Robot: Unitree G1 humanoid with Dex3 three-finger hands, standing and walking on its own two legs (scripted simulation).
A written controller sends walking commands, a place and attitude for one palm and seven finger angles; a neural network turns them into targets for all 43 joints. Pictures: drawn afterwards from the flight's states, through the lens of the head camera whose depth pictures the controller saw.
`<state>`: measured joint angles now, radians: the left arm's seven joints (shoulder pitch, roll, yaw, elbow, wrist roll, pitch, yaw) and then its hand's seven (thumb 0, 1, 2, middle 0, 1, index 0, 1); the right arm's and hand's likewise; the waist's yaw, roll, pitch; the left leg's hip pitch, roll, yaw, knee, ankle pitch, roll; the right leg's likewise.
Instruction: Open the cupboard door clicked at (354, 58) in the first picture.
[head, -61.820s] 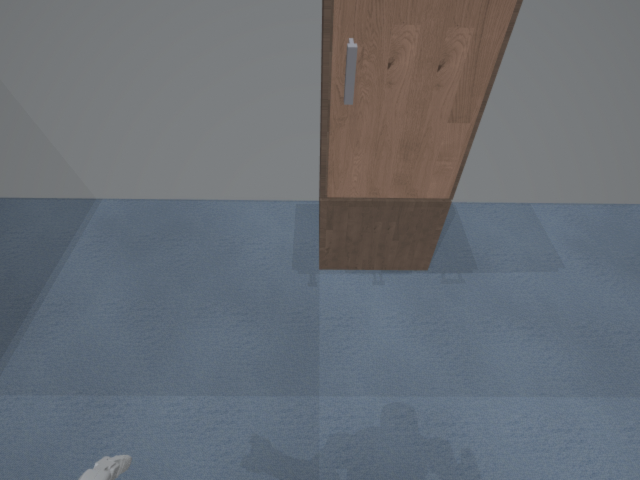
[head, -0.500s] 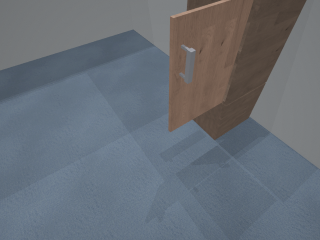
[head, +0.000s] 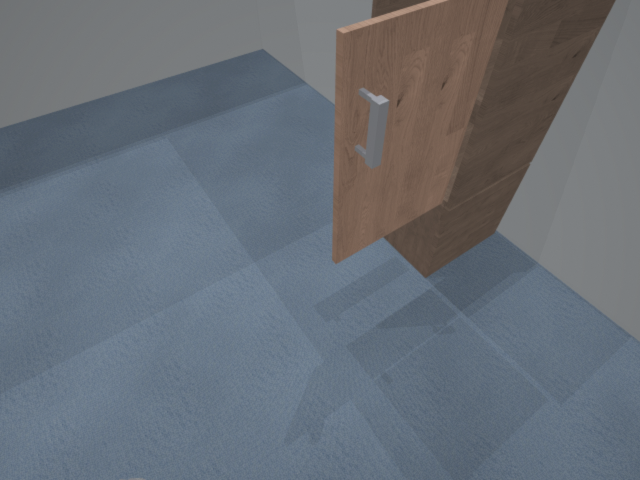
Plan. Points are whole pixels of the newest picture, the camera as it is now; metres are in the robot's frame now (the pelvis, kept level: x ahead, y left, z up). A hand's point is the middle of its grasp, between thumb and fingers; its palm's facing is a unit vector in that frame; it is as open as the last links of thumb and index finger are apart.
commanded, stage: look to check the result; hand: left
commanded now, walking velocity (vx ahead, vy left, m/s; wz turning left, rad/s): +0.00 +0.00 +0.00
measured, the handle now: (368, 128) +0.68 -0.05 +0.05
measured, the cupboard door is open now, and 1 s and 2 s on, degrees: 90 90 90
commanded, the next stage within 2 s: stand and wait in 0.30 s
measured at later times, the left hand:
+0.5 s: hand out of the picture +0.11 +0.23 -0.15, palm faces -0.02 -0.94 -0.34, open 7.4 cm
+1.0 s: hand out of the picture +0.11 +0.23 -0.15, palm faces -0.03 -0.94 -0.34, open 7.4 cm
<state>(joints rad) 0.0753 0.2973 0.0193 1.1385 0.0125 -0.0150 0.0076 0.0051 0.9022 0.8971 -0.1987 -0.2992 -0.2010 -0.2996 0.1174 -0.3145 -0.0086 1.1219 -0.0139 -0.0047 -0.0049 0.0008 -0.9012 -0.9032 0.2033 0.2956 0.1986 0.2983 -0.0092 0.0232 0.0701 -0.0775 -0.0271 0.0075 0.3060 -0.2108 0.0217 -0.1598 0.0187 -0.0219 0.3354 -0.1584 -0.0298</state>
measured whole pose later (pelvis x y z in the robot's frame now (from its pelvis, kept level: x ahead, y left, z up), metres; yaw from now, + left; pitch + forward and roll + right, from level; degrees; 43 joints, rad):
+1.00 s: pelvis +0.02 -0.02 +0.00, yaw -1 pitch -1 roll +0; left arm 0.07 0.31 0.01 1.13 0.01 -0.02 0.01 0.01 0.90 0.90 -0.20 -0.30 -0.20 -0.30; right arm 0.12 -0.33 0.00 1.12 -0.01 0.00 0.00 0.00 -0.90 -0.90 0.20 0.30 0.20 0.30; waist -0.01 0.02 0.06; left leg -0.03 0.00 0.01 0.27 -0.22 0.00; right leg -0.12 0.05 -0.02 0.30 -0.17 -0.05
